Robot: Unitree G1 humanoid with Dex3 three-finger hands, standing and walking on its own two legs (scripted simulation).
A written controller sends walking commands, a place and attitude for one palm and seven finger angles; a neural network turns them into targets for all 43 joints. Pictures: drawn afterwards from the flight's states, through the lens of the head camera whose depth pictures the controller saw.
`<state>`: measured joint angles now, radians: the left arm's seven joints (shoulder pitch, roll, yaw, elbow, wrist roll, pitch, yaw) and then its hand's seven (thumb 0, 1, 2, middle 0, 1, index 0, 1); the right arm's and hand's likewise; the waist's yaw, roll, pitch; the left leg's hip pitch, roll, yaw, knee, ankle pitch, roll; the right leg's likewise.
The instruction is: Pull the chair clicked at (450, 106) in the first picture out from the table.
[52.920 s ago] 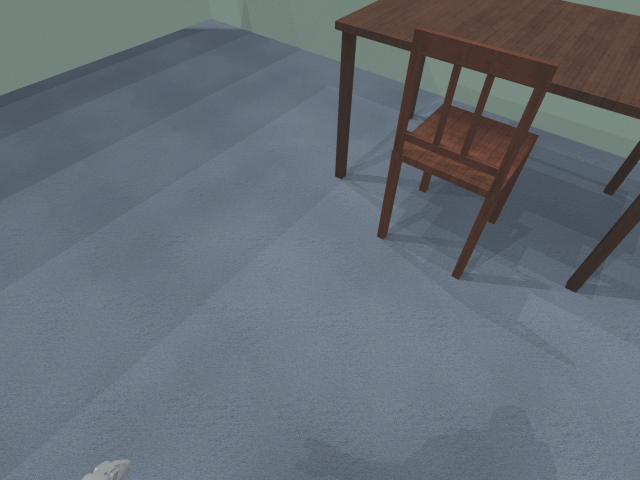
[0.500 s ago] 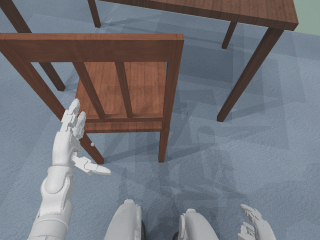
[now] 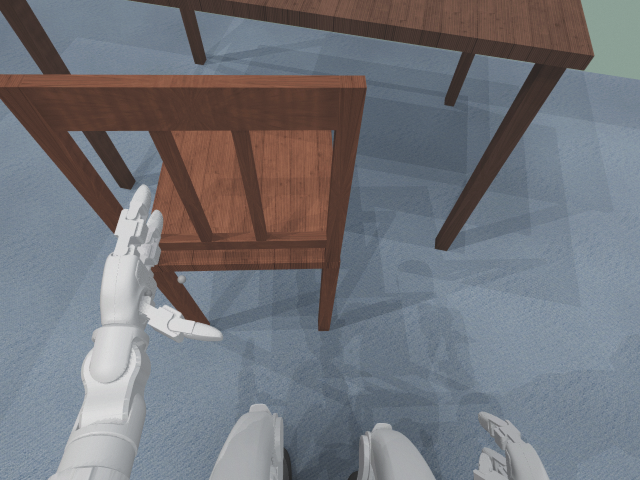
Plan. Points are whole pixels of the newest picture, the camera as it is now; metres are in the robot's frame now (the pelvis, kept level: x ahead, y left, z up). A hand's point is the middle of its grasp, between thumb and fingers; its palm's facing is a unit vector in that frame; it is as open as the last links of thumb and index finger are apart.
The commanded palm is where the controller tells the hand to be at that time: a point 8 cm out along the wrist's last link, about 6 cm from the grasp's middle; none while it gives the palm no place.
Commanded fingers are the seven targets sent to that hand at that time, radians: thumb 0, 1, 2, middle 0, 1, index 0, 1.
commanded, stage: aim the fingers beside a spindle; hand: left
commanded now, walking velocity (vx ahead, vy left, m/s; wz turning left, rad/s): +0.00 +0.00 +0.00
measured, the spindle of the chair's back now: (187, 192) +0.49 +0.21 +0.00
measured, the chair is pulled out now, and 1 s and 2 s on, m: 0.18 0.18 0.18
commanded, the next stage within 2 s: push the fingers through the gap in 0.72 s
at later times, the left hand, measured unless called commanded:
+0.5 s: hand (188, 287) +0.34 +0.17 +0.01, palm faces +0.06 -1.00 -0.04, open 16.9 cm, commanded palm +0.32 +0.22 +0.02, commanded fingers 0.00 -0.50 0.30 -0.06 -0.08 -0.06 -0.08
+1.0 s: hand (185, 277) +0.35 +0.18 +0.02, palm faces +0.06 -1.00 -0.06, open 17.0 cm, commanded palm +0.33 +0.23 +0.02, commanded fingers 0.00 -0.50 0.30 -0.06 -0.08 -0.06 -0.08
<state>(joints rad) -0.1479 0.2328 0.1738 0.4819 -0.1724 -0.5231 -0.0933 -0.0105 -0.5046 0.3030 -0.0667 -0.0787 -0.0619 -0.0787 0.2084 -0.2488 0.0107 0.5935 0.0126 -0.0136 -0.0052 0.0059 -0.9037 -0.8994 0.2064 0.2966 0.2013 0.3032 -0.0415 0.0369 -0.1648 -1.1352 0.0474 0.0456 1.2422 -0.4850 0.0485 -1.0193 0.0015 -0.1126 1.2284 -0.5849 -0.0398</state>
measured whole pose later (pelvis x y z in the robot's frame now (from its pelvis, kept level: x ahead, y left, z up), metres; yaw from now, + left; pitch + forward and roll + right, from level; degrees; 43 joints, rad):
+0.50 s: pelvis +0.00 +0.00 +0.00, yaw +0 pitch +22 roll -2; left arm -0.10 0.22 0.17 0.44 -0.20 -0.50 -0.11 -0.01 -0.50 0.30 -0.06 -0.08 -0.06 -0.08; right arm 0.21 -0.25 0.00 0.58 0.01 -0.01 0.00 0.01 -0.90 -0.90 0.21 0.30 0.20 0.30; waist -0.05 0.04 -0.15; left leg -1.13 0.05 0.04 1.24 -0.49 0.04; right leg -1.02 0.01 -0.11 1.23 -0.59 -0.04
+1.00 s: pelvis +0.00 -0.01 +0.00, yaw +0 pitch +21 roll -3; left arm -0.19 0.25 0.18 0.53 -0.19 -0.50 -0.12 -0.01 -0.51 0.30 -0.06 -0.08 -0.06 -0.08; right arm 0.20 -0.25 0.02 0.60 0.02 -0.02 -0.01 0.01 -0.90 -0.90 0.21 0.30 0.20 0.30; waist -0.04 0.04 -0.17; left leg -1.14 0.05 0.03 1.25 -0.48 0.04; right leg -1.03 0.00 -0.12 1.24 -0.59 -0.05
